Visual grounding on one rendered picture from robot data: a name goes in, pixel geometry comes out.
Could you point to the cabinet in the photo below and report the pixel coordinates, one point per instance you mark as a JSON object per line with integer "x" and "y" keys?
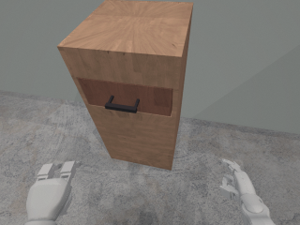
{"x": 137, "y": 42}

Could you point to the handle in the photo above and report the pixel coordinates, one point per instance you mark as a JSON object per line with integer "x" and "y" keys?
{"x": 121, "y": 108}

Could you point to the robot right hand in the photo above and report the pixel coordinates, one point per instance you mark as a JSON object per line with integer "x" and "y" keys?
{"x": 233, "y": 187}

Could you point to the drawer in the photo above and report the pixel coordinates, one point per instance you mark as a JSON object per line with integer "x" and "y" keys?
{"x": 153, "y": 99}

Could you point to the robot right forearm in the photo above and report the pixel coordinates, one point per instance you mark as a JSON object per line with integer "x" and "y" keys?
{"x": 254, "y": 211}

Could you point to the robot left hand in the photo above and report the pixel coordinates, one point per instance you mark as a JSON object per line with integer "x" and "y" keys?
{"x": 50, "y": 198}

